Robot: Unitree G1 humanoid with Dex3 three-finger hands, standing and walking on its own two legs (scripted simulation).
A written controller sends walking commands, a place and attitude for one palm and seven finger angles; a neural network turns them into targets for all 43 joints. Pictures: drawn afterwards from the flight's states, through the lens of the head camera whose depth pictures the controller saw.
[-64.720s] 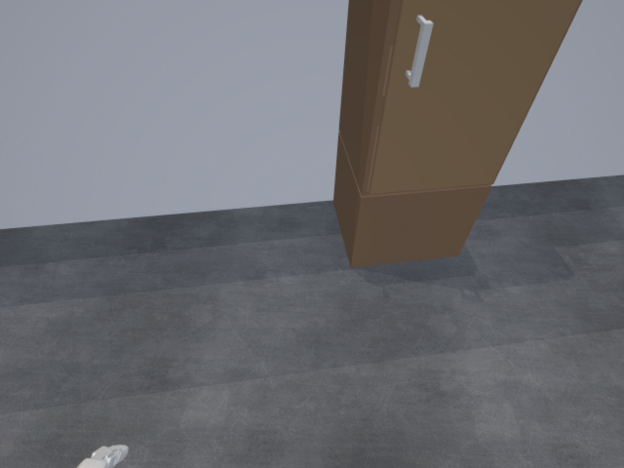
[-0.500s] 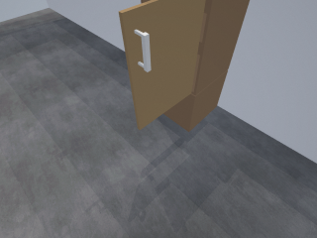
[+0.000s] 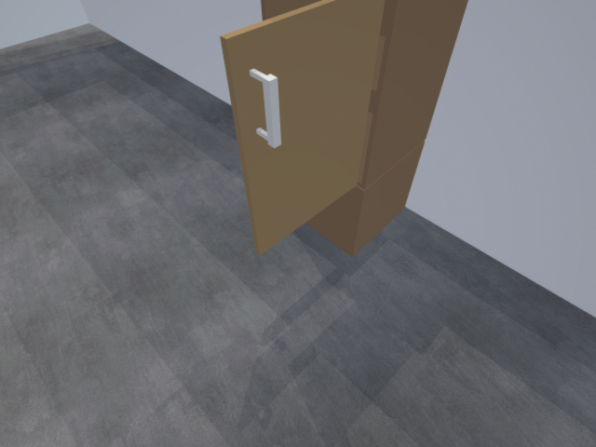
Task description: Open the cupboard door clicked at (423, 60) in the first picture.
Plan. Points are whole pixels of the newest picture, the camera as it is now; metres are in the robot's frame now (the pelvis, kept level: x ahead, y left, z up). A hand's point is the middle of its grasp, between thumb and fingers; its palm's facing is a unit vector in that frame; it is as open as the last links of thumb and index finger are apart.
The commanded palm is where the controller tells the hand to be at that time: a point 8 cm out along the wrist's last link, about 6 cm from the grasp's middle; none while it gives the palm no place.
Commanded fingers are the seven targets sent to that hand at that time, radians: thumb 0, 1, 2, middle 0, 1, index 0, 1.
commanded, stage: look to check the result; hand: left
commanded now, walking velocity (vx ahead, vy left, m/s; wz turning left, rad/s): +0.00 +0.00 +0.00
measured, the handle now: (265, 109) +0.67 +0.09 +0.10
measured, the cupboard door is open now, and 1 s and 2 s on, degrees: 88 88 88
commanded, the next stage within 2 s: stand and wait in 0.60 s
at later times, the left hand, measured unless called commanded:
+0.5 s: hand out of the picture +0.09 +0.23 -0.15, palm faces -0.01 -0.94 -0.34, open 7.4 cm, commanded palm none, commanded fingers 0.00 0.90 0.90 -0.20 -0.30 -0.20 -0.30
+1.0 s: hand out of the picture +0.12 +0.22 -0.16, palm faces -0.04 -0.94 -0.33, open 7.4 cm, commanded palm none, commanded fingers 0.00 0.90 0.90 -0.20 -0.30 -0.20 -0.30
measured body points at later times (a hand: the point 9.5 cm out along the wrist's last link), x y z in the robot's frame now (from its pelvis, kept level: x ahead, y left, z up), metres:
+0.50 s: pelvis +0.02 -0.01 +0.00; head +0.04 -0.02 +0.45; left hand +0.09 +0.28 -0.13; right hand +0.10 -0.29 -0.15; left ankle +0.00 +0.11 -0.75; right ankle +0.01 -0.08 -0.75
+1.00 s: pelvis +0.04 -0.01 +0.00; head +0.06 -0.02 +0.45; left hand +0.12 +0.27 -0.13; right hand +0.10 -0.30 -0.15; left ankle +0.00 +0.11 -0.75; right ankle +0.02 -0.08 -0.75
